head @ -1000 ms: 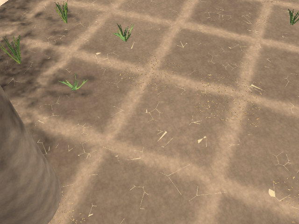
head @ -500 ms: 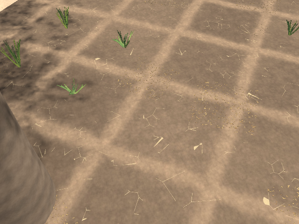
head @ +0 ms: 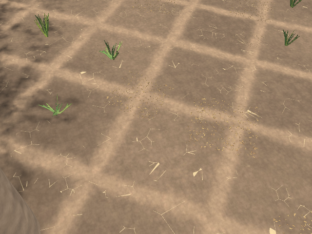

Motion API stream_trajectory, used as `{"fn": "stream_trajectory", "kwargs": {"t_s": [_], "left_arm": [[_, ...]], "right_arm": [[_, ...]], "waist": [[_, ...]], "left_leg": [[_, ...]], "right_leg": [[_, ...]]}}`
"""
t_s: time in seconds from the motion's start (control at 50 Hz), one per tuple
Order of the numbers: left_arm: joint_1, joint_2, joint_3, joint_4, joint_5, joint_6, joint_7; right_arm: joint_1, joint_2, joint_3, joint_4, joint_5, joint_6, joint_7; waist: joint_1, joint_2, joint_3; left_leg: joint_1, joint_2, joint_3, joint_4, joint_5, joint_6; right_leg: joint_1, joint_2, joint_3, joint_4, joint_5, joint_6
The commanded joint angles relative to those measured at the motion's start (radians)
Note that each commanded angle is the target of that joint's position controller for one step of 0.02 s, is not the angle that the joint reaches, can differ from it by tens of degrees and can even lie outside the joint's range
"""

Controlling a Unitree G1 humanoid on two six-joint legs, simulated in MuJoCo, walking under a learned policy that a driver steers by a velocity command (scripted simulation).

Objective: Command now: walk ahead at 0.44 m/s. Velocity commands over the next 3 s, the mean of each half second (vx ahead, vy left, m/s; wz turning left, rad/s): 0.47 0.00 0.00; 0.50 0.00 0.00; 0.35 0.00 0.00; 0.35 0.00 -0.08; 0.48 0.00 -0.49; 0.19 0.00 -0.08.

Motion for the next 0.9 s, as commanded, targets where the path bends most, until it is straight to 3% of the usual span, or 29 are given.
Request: {"fn": "stream_trajectory", "kwargs": {"t_s": [0.02,0.06,0.14,0.18,0.2,0.22,0.24,0.26,0.28,0.3,0.32,0.34,0.36,0.38,0.42,0.48,0.56,0.64,0.68,0.72,0.74,0.76,0.78,0.8,0.82,0.84,0.86,0.88,0.9], "left_arm": [[-0.173,0.001,-0.011,-0.11,0.003,-0.012,-0.007],[-0.239,0.012,-0.013,-0.137,-0.002,-0.015,-0.009],[-0.261,0.047,-0.006,-0.176,-0.011,-0.021,-0.023],[-0.183,0.091,0.014,-0.166,-0.011,-0.021,-0.023],[-0.034,0.125,0.036,-0.127,-0.006,-0.012,-0.017],[0.143,0.167,0.058,-0.078,-0.006,-0.003,-0.008],[0.306,0.262,0.079,-0.053,0.007,0.007,0.005],[0.328,0.248,0.069,-0.037,0.017,0.01,-0.007],[0.254,0.154,0.045,-0.038,0.004,-0.001,-0.01],[0.153,0.115,0.033,-0.056,0.0,-0.009,-0.01],[0.076,0.099,0.025,-0.07,0.008,-0.016,-0.012],[0.034,0.08,0.021,-0.074,0.021,-0.023,-0.015],[0.02,0.065,0.017,-0.069,0.031,-0.028,-0.016],[0.023,0.06,0.017,-0.061,0.029,-0.03,-0.016],[0.053,0.078,0.019,-0.041,0.022,-0.037,-0.01],[0.112,0.114,0.026,-0.019,0.02,-0.032,0.01],[0.184,0.134,0.026,0.002,0.008,-0.02,0.024],[0.272,0.14,0.026,0.039,-0.001,-0.001,0.026],[0.288,0.148,0.031,0.049,-0.001,0.013,0.029],[0.262,0.157,0.038,0.049,0.001,0.02,0.035],[0.244,0.164,0.04,0.047,0.001,0.026,0.036],[0.237,0.155,0.033,0.031,0.015,0.031,0.037],[0.255,0.104,0.012,0.004,0.035,0.03,0.037],[0.397,-0.027,-0.021,0.013,0.019,0.004,0.024],[0.328,0.072,-0.002,0.024,-0.006,-0.02,0.021],[0.224,0.13,0.017,-0.01,-0.033,-0.039,0.02],[0.175,0.125,0.017,-0.018,-0.028,-0.043,0.027],[0.153,0.118,0.024,-0.018,-0.008,-0.039,0.032],[0.163,0.118,0.029,-0.018,-0.006,-0.023,0.033]], "right_arm": [[0.035,-0.171,-0.03,-0.031,0.0,-0.006,-0.019],[0.04,-0.203,-0.036,-0.022,-0.002,-0.002,-0.026],[0.043,-0.198,-0.038,0.011,0.015,0.004,-0.027],[0.003,-0.222,-0.046,0.001,0.012,0.015,-0.024],[-0.023,-0.224,-0.046,-0.011,0.005,0.024,-0.019],[-0.039,-0.22,-0.041,-0.022,0.002,0.029,-0.017],[0.02,-0.151,-0.018,-0.045,-0.023,0.02,-0.012],[0.136,-0.033,0.01,-0.029,0.004,-0.002,0.002],[0.034,-0.149,-0.017,-0.036,0.044,-0.021,0.0],[-0.081,-0.196,-0.03,-0.075,0.058,-0.029,-0.003],[-0.129,-0.196,-0.032,-0.082,0.044,-0.03,-0.012],[-0.132,-0.185,-0.039,-0.083,0.027,-0.023,-0.018],[-0.107,-0.167,-0.039,-0.078,0.02,-0.011,-0.018],[-0.094,-0.147,-0.037,-0.074,0.02,-0.001,-0.018],[-0.129,-0.142,-0.038,-0.09,0.014,0.013,-0.02],[-0.265,-0.152,-0.039,-0.138,0.001,0.012,-0.021],[-0.418,-0.124,-0.023,-0.177,0.005,-0.004,-0.004],[-0.539,-0.127,-0.014,-0.221,0.017,-0.012,0.02],[-0.567,-0.141,-0.015,-0.244,0.019,-0.018,0.034],[-0.497,-0.191,-0.032,-0.217,0.024,-0.025,0.038],[-0.421,-0.217,-0.047,-0.193,0.021,-0.027,0.036],[-0.245,-0.257,-0.071,-0.136,0.015,-0.025,0.025],[-0.063,-0.331,-0.092,-0.093,0.004,-0.018,0.014],[-0.006,-0.382,-0.103,-0.056,0.007,-0.011,0.022],[-0.024,-0.279,-0.074,-0.067,0.018,-0.013,0.024],[-0.125,-0.242,-0.062,-0.083,0.011,-0.018,0.019],[-0.21,-0.23,-0.057,-0.098,0.005,-0.021,0.017],[-0.256,-0.21,-0.054,-0.099,-0.002,-0.024,0.017],[-0.283,-0.178,-0.042,-0.111,-0.016,-0.027,0.02]], "waist": [[-0.016,0.123,0.12],[-0.029,0.121,0.138],[0.008,0.138,0.15],[0.067,0.155,0.073],[0.14,0.164,-0.031],[0.22,0.153,-0.136],[0.222,-0.041,-0.298],[0.151,-0.246,-0.448],[0.164,-0.156,-0.278],[0.141,-0.092,-0.119],[0.104,0.006,-0.053],[0.066,0.006,-0.022],[0.035,-0.024,-0.026],[0.023,-0.038,-0.022],[0.018,-0.033,0.013],[0.048,0.001,0.052],[0.102,0.005,0.064],[0.143,0.006,0.085],[0.135,-0.004,0.081],[0.093,-0.049,0.03],[0.045,-0.057,-0.021],[-0.03,-0.041,-0.127],[-0.08,0.077,-0.277],[-0.007,0.339,-0.388],[-0.049,0.231,-0.332],[-0.032,0.176,-0.179],[0.003,0.097,-0.108],[0.027,0.072,-0.057],[0.048,0.1,-0.035]], "left_leg": [[-0.052,0.219,-0.138,-0.131,0.218,0.138],[-0.101,0.219,-0.114,-0.156,0.196,0.137],[0.007,0.281,-0.099,-0.105,0.305,0.115],[0.072,0.29,-0.086,0.032,0.651,0.09],[0.055,0.262,-0.057,0.196,0.834,0.076],[-0.067,0.216,-0.028,0.414,0.801,0.042],[-0.36,0.119,-0.002,0.771,0.348,0.0],[-0.618,-0.039,-0.122,1.043,-0.331,-0.033],[-0.717,0.019,-0.176,1.143,-0.311,-0.007],[-0.756,0.072,-0.132,1.13,-0.207,0.01],[-0.7,0.124,-0.114,1.081,-0.108,0.011],[-0.638,0.157,-0.112,1.024,-0.051,0.008],[-0.575,0.181,-0.119,0.993,-0.02,0.006],[-0.555,0.188,-0.113,0.964,-0.012,0.001],[-0.588,0.2,-0.096,0.9,0.02,-0.018],[-0.699,0.208,-0.087,0.725,0.172,-0.051],[-0.653,0.161,-0.035,0.455,0.368,-0.054],[-0.678,0.131,-0.026,0.335,0.355,-0.042],[-0.69,0.12,-0.032,0.298,0.283,-0.02],[-0.564,0.09,-0.018,0.275,0.22,0.008],[-0.45,0.058,0.009,0.26,0.196,0.028],[-0.217,0.046,0.026,0.25,0.215,0.053],[0.1,0.234,-0.189,0.285,0.255,0.115],[0.405,0.435,-0.668,0.17,-0.029,0.28],[0.371,0.411,-0.719,0.091,-0.172,0.246],[0.208,0.388,-0.572,0.068,-0.098,0.195],[0.068,0.351,-0.457,0.042,0.034,0.173],[-0.038,0.322,-0.377,0.019,0.133,0.164],[-0.107,0.29,-0.313,-0.017,0.139,0.16]], "right_leg": [[-0.102,0.018,-0.024,-0.196,0.145,0.039],[-0.017,0.044,-0.047,-0.295,0.207,0.044],[0.016,0.05,-0.015,-0.39,0.178,-0.011],[0.141,0.093,-0.038,-0.401,0.114,-0.049],[0.335,0.136,-0.065,-0.393,0.115,-0.075],[0.589,0.106,-0.036,-0.382,0.124,-0.106],[0.941,-0.139,0.277,-0.356,0.077,-0.2],[1.099,-0.309,0.767,-0.572,-0.233,-0.332],[0.965,-0.26,0.742,-0.666,-0.343,-0.275],[0.789,-0.232,0.582,-0.688,-0.289,-0.233],[0.623,-0.201,0.464,-0.713,-0.152,-0.218],[0.509,-0.161,0.369,-0.734,-0.055,-0.207],[0.447,-0.13,0.31,-0.761,-0.022,-0.2],[0.417,-0.115,0.273,-0.784,-0.002,-0.206],[0.375,-0.109,0.215,-0.821,0.047,-0.223],[0.41,-0.108,0.171,-0.844,0.108,-0.226],[0.445,-0.068,0.082,-0.841,0.153,-0.184],[0.585,-0.113,0.084,-0.791,0.17,-0.182],[0.669,-0.151,0.097,-0.741,0.232,-0.172],[0.712,-0.159,0.084,-0.674,0.414,-0.14],[0.716,-0.14,0.067,-0.574,0.572,-0.125],[0.663,-0.087,0.035,-0.386,0.629,-0.097],[0.445,-0.022,-0.012,-0.069,0.339,-0.062],[0.046,0.162,0.02,0.254,-0.35,-0.01],[-0.081,0.116,0.145,0.37,-0.428,-0.029],[-0.117,0.069,0.14,0.366,-0.328,-0.049],[-0.076,0.015,0.106,0.321,-0.233,-0.043],[-0.042,-0.015,0.096,0.265,-0.179,-0.031],[0.005,-0.039,0.095,0.243,-0.137,-0.029]]}}
Next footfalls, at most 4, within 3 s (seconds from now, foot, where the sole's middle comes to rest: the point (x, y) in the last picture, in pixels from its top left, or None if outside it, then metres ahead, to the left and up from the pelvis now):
0.22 right None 0.32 -0.14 -0.78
0.76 left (128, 209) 0.62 0.09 -0.78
1.28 right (178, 151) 0.93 -0.16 -0.78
1.80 left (133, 154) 0.92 0.07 -0.78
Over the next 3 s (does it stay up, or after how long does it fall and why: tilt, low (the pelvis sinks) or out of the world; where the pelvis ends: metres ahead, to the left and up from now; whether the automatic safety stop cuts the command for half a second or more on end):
stays up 1.39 -0.17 -0.01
